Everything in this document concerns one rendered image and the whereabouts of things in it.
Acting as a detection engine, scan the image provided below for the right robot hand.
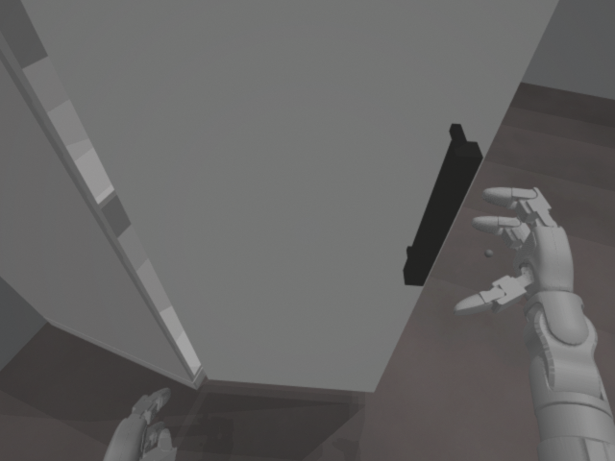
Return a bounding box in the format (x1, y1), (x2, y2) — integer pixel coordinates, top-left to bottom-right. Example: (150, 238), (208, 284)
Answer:
(454, 187), (574, 316)

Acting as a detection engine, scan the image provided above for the left robot hand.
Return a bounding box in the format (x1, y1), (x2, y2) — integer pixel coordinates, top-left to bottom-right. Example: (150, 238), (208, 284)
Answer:
(103, 388), (177, 461)

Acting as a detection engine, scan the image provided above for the robot right forearm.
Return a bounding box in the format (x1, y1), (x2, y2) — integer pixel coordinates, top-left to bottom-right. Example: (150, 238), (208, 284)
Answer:
(523, 290), (615, 461)

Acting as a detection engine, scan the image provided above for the fridge door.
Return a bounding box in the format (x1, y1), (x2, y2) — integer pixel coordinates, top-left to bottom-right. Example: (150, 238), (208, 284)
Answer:
(21, 0), (559, 393)

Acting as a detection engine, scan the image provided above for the handle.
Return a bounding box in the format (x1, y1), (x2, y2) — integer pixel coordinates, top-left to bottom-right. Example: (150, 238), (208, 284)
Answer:
(403, 124), (483, 286)

